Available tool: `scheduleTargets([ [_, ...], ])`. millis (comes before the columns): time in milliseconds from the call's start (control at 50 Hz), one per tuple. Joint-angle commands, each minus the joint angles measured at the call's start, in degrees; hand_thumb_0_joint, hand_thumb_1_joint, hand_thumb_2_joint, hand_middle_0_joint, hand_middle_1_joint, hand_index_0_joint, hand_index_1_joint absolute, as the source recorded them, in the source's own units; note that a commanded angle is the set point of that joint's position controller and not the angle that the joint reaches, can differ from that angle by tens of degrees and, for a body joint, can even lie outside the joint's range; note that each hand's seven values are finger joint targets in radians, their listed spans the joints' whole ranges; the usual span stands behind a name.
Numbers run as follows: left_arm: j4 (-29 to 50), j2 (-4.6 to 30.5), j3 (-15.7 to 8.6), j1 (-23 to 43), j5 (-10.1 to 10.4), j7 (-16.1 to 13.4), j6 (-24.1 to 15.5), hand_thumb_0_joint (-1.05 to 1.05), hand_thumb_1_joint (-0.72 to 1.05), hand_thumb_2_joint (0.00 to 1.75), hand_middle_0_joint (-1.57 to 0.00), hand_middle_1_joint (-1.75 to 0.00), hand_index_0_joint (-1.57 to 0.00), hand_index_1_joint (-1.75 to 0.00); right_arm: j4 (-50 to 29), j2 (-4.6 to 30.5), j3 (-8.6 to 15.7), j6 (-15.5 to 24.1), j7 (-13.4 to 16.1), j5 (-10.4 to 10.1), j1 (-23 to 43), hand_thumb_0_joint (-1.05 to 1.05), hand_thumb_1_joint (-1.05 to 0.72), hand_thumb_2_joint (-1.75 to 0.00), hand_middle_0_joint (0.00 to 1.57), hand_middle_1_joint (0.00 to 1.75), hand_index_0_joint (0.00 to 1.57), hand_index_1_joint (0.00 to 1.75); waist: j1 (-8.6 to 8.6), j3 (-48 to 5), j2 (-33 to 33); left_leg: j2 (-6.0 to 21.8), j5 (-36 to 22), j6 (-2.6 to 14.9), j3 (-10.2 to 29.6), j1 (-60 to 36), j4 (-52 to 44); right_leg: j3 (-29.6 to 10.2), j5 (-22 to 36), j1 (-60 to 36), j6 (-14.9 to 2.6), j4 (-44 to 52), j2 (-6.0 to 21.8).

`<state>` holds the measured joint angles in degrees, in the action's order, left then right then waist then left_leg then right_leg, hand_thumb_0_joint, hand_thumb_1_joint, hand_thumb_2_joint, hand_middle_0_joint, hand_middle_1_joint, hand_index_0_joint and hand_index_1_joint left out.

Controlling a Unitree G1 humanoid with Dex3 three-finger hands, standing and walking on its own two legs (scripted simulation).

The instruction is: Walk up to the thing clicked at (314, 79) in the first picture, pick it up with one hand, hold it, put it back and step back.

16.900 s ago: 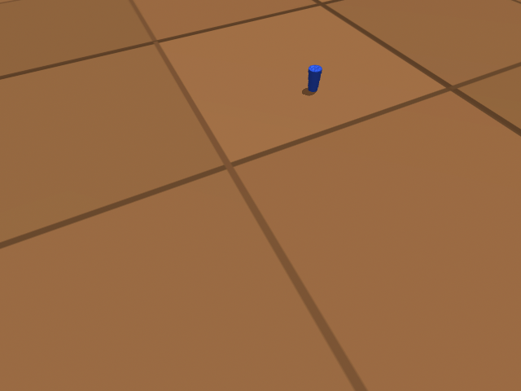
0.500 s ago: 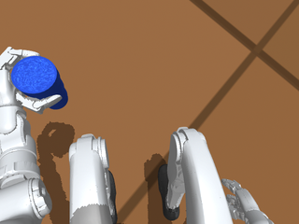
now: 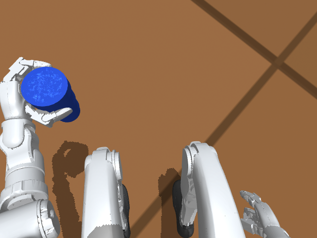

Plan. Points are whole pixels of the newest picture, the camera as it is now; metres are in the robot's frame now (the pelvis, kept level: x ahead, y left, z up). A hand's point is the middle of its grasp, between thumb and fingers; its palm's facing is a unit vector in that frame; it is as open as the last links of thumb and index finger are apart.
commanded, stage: lift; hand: left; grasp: from the side
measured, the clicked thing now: (58, 100) +0.43 +0.24 -0.04
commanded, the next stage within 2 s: hold in 1.74 s
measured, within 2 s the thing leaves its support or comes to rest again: neither
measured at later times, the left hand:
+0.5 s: hand (6, 70) +0.39 +0.23 +0.16, palm faces +0.15 -0.99 -0.06, open 11.6 cm
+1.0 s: hand out of the picture +0.38 +0.22 +0.28, palm faces +0.14 -0.99 -0.04, open 11.6 cm
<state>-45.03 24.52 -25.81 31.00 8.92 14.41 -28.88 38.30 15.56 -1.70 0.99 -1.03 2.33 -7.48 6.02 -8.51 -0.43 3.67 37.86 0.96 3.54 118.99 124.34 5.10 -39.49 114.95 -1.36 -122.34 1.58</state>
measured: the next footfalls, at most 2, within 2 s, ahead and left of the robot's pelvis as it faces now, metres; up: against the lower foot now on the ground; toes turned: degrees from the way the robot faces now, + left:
none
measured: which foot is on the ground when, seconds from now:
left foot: down 0.00-1.00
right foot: down 0.00-1.00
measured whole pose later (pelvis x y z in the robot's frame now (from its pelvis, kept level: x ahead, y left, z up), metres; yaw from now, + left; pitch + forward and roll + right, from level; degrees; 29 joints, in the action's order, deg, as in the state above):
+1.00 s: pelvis +0.05 +0.01 +0.25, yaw +4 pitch +18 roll -3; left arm -20.9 14.8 -10.2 7.1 10.8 5.4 -16.9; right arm 37.8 13.5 -0.5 5.0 2.9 -1.8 -12.5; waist 2.3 -7.1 -1.3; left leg 2.9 30.7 0.3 0.7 61.2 74.0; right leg 4.1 -31.3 57.9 -0.3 -71.5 0.8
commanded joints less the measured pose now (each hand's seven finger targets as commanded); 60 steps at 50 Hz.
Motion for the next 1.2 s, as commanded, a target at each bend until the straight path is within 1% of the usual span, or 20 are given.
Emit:
scheduleTargets([
  [0, 21.3, 15.1, -1.7, 20.9, 3.2, 0.2, -4.8, 0.0, -0.09, 1.21, -1.27, -1.43, -1.3, -1.43, -3.8, 11.0, 4.8, 2.0, 1.3, -0.9, -6.5, 0.0, -0.94, -0.91, 0.2, 0.3, 0.2, 0.3, -1.37, -38.9, -10.8, -1.9, -3.9, 0.54, -0.3, -30.9, -18.9, -2.0, 6.9, -20.1, -1.12, 18.9, -2.3],
  [60, 24.5, 12.3, -0.2, 19.2, 4.3, 0.1, -3.3, 0.0, -0.1, 1.19, -1.27, -1.42, -1.3, -1.41, -5.2, 10.9, 5.0, 2.6, 1.6, -1.5, -6.1, 0.0, -0.94, -0.9, 0.2, 0.3, 0.2, 0.3, -1.57, -39.8, -11.0, -2.0, -5.0, 0.35, 0.2, -34.3, -21.0, -1.9, 8.2, -21.4, -1.26, 20.6, -2.2],
  [120, 27.3, 13.4, -1.6, 16.1, 4.7, -1.2, -1.7, 0.0, -0.04, 1.22, -1.28, -1.44, -1.32, -1.43, -5.8, 10.6, 5.0, 2.8, 2.0, -2.2, -6.2, 0.0, -0.93, -0.9, 0.2, 0.3, 0.2, 0.3, -3.16, -39.9, -9.3, -1.9, -5.1, 0.39, 0.5, -35.9, -23.6, -2.3, 8.0, -25.3, -1.06, 23.4, -2.1],
  [180, 30.9, 10.7, 0.6, 12.8, 4.8, -2.2, 0.0, 0.0, -0.04, 1.23, -1.28, -1.45, -1.32, -1.43, -6.8, 10.1, 5.1, 2.8, 2.5, -3.0, -5.2, 0.0, -0.93, -0.9, 0.2, 0.3, 0.2, 0.3, -3.41, -38.1, -9.8, -1.7, -4.8, 0.22, 1.1, -39.7, -27.2, -2.0, 8.1, -26.2, -1.2, 25.6, -2.1],
  [260, 36.5, 10.5, 0.6, 8.7, 5.0, -4.2, 2.2, 0.0, 0.02, 1.24, -1.27, -1.44, -1.3, -1.43, -7.7, 9.7, 5.4, 3.1, 3.3, -3.8, -5.0, 0.0, -0.92, -0.9, 0.2, 0.3, 0.2, 0.3, -4.2, -38.2, -8.8, -1.7, -4.5, 0.12, 1.5, -44.1, -31.5, -2.5, 8.2, -31.4, -0.95, 30.1, -2.0],
  [400, 44.1, 5.9, 4.7, 1.3, 5.5, -6.7, 5.8, 0.0, -0.05, 1.23, -1.24, -1.43, -1.27, -1.42, -7.9, 8.2, 5.6, 4.1, 4.3, -4.6, -4.9, 0.0, -0.93, -0.9, 0.2, 0.3, 0.2, 0.3, -3.09, -37.0, -6.6, -1.9, -12.9, 0.58, 0.0, -51.8, -36.3, -3.8, 15.9, -42.9, 0.0, 39.1, -2.2],
  [480, 45.6, 4.9, 5.9, -1.2, 5.0, -8.2, 6.8, 0.0, -0.06, 1.22, -1.21, -1.4, -1.24, -1.39, -7.0, 7.5, 5.4, 4.6, 4.6, -4.9, -5.4, 0.0, -0.92, -0.9, 0.2, 0.3, 0.2, 0.3, -3.12, -34.0, -5.4, -2.0, -13.0, 0.49, 0.1, -56.0, -41.2, -4.0, 16.5, -47.9, 0.16, 43.8, -2.3],
  [500, 43.5, 2.1, 7.8, -5.5, 4.8, -8.4, 7.4, 0.0, -0.08, 1.21, -1.2, -1.4, -1.23, -1.39, -6.5, 7.2, 5.4, 4.8, 4.6, -4.9, -5.7, 0.0, -0.92, -0.9, 0.2, 0.3, 0.2, 0.3, -3.03, -32.1, -5.8, -2.0, -12.8, 0.27, 0.6, -58.0, -43.0, -3.4, 16.1, -47.1, 0.0, 44.4, -2.5],
  [520, 43.6, 1.3, 8.5, -4.5, 4.9, -8.6, 7.6, 0.0, -0.06, 1.22, -1.2, -1.4, -1.23, -1.39, -6.4, 7.3, 5.4, 5.0, 4.7, -4.8, -5.4, 0.0, -0.92, -0.9, 0.2, 0.3, 0.2, 0.3, -2.77, -30.4, -6.1, -1.9, -12.5, 0.15, 0.8, -58.8, -44.2, -3.4, 15.9, -47.4, -0.02, 45.4, -2.4],
  [560, 43.7, 4.2, 6.2, -2.4, 4.4, -9.6, 7.6, 0.0, -0.07, 1.22, -1.21, -1.4, -1.23, -1.39, -6.3, 7.3, 5.3, 5.1, 5.0, -4.9, -5.0, 0.0, -0.92, -0.9, 0.2, 0.3, 0.2, 0.3, -3.18, -28.5, -5.9, -2.0, -11.8, -0.05, 0.6, -59.9, -46.5, -3.8, 15.7, -50.4, 0.03, 47.8, -2.2],
  [600, 43.0, 3.5, 6.8, -3.3, 4.0, -9.8, 7.4, 0.0, -0.07, 1.21, -1.2, -1.39, -1.23, -1.38, -6.5, 6.9, 4.9, 5.4, 4.8, -4.9, -4.5, 0.0, -0.91, -0.9, 0.2, 0.3, 0.2, 0.3, -3.61, -25.9, -6.8, -2.0, -10.2, -0.3, 1.1, -61.9, -49.6, -3.2, 14.4, -50.7, -0.16, 49.0, -2.3],
  [660, 41.7, 0.7, 10.1, -2.5, 3.8, -9.8, 7.2, 0.0, -0.05, 1.22, -1.22, -1.41, -1.25, -1.4, -6.8, 6.6, 4.7, 5.9, 4.8, -4.9, -4.6, 0.0, -0.91, -0.9, 0.2, 0.3, 0.2, 0.3, -2.79, -23.5, -6.5, -2.1, -10.9, -0.39, 0.8, -64.7, -52.3, -3.2, 15.4, -53.3, -0.1, 52.0, -2.2],
  [740, 39.4, 0.3, 10.2, -4.8, 3.8, -9.0, 6.8, 0.0, -0.05, 1.21, -1.22, -1.39, -1.25, -1.39, -6.5, 6.7, 4.9, 6.4, 4.6, -4.6, -5.6, 0.0, -0.92, -0.9, 0.2, 0.3, 0.2, 0.3, -3.54, -22.9, -5.7, -2.2, -15.0, -0.49, 0.2, -68.9, -55.2, -2.9, 18.7, -57.8, -0.18, 55.1, -2.1],
  [760, 39.6, -1.3, 12.3, -5.3, 3.7, -8.5, 6.6, 0.0, -0.07, 1.19, -1.23, -1.39, -1.26, -1.39, -6.8, 6.8, 4.8, 6.5, 4.4, -4.6, -5.3, 0.0, -0.92, -0.9, 0.2, 0.3, 0.2, 0.3, -3.28, -22.0, -6.5, -2.1, -14.8, -0.65, 0.6, -70.3, -56.6, -2.6, 18.5, -57.6, -0.21, 55.7, -2.2],
  [780, 40.0, 0.0, 10.4, -5.0, 4.0, -8.6, 6.4, 0.0, -0.05, 1.19, -1.23, -1.39, -1.25, -1.39, -6.8, 7.1, 5.0, 6.6, 4.3, -4.6, -5.4, 0.0, -0.92, -0.9, 0.2, 0.3, 0.2, 0.3, -4.35, -22.5, -6.1, -2.0, -15.7, -0.74, 0.6, -71.8, -57.3, -2.6, 19.1, -58.9, -0.2, 56.3, -2.1],
  [820, 40.1, -0.3, 10.8, -6.2, 3.9, -8.6, 6.3, 0.0, -0.05, 1.19, -1.22, -1.38, -1.24, -1.37, -6.7, 6.9, 5.0, 6.5, 4.2, -4.5, -6.4, 0.0, -0.92, -0.9, 0.2, 0.3, 0.2, 0.3, -4.2, -24.0, -5.7, -2.2, -19.5, -0.75, 0.1, -74.5, -58.3, -2.5, 22.2, -61.8, -0.18, 57.8, -2.1],
  [920, 43.3, 0.9, 9.4, -4.3, 4.2, -9.2, 5.0, 0.0, -0.07, 1.18, -1.22, -1.38, -1.24, -1.37, -6.5, 6.4, 4.6, 6.6, 4.2, -4.2, -6.1, 0.0, -0.92, -0.9, 0.2, 0.3, 0.2, 0.3, -4.36, -23.5, -5.8, -2.5, -20.5, -0.7, -0.5, -77.6, -61.5, -2.7, 23.6, -66.5, -0.09, 60.9, -2.2],
  [1040, 40.9, -1.7, 12.8, -4.5, 3.5, -9.7, 4.9, 0.0, 0.0, 1.21, -1.23, -1.39, -1.25, -1.39, -6.1, 6.0, 4.1, 6.3, 4.8, -3.7, -6.8, 0.0, -0.92, -0.9, 0.2, 0.3, 0.2, 0.3, -3.14, -19.9, -4.0, -2.7, -20.6, -0.47, -1.3, -79.7, -64.9, -3.1, 24.6, -70.1, 0.25, 65.2, -2.2],
  [1120, 39.6, -1.2, 12.3, -6.2, 3.0, -9.9, 5.1, 0.0, -0.02, 1.2, -1.23, -1.4, -1.26, -1.39, -5.9, 5.7, 4.2, 6.2, 4.9, -3.5, -7.4, 0.0, -0.93, -0.9, 0.2, 0.3, 0.2, 0.3, -3.86, -19.3, -3.4, -2.8, -21.4, -0.49, -1.6, -81.7, -67.2, -3.0, 25.6, -74.0, 0.35, 67.7, -2.2],
  [1180, 39.8, -3.3, 13.9, -5.7, 3.3, -9.9, 5.3, 0.0, -0.01, 1.23, -1.25, -1.42, -1.27, -1.42, -6.1, 5.7, 4.0, 6.2, 4.8, -3.5, -7.4, 0.0, -0.92, -0.9, 0.2, 0.3, 0.2, 0.3, -3.78, -18.2, -3.7, -2.6, -22.9, -0.74, -1.4, -84.4, -69.3, -2.5, 26.5, -74.7, 0.17, 68.8, -2.4],
])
